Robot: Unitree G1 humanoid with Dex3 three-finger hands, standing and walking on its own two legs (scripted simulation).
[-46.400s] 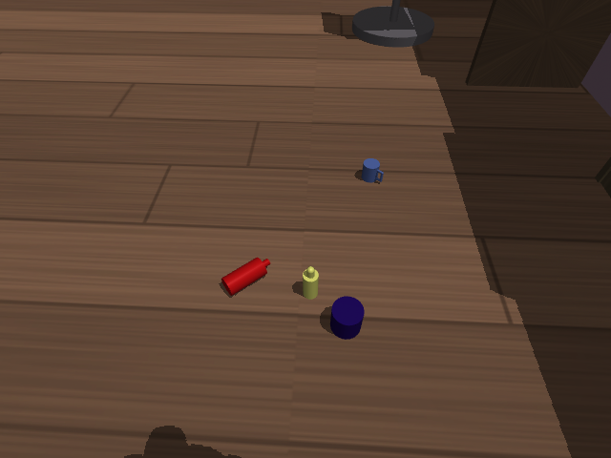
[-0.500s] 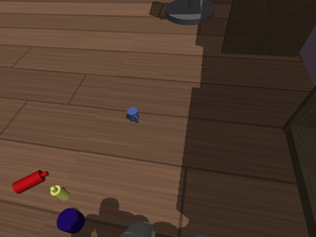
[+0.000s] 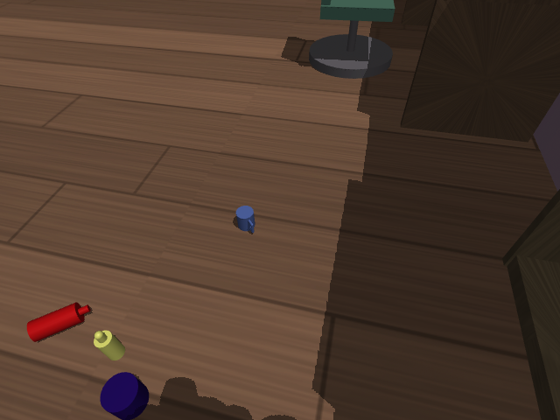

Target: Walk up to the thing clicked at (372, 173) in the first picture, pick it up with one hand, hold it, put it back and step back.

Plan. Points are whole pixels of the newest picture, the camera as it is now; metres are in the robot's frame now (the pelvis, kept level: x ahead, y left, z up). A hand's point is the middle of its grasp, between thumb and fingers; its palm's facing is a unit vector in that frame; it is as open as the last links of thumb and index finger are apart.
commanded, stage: step back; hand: left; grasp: from above
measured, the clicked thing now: (247, 220) +1.05 +0.22 -0.72
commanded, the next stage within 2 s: stand in 0.46 s
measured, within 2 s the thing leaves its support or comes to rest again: neither
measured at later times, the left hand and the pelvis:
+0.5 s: hand (123, 412) +0.16 +0.28 -0.14, palm faces -0.03 -0.93 -0.37, open 7.4 cm; pelvis +0.04 +0.02 +0.01, yaw -2 degrees
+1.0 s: hand out of the picture +0.11 +0.25 -0.13, palm faces -0.04 -0.94 -0.34, open 7.4 cm; pelvis +0.03 +0.00 +0.02, yaw -1 degrees
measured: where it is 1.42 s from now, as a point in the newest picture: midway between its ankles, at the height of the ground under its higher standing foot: outside the picture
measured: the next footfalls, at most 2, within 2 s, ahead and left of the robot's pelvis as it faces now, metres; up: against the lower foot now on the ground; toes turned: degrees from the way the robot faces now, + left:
none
